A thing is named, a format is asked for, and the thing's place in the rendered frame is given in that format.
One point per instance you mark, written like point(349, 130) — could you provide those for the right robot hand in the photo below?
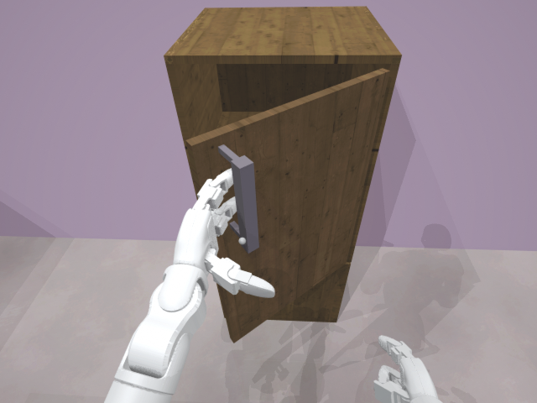
point(412, 381)

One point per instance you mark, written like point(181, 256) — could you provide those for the left robot forearm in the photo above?
point(155, 357)

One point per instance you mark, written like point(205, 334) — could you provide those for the left robot hand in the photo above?
point(198, 231)

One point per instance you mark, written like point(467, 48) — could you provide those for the handle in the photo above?
point(245, 195)

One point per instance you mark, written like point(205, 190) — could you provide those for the cupboard door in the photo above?
point(311, 159)

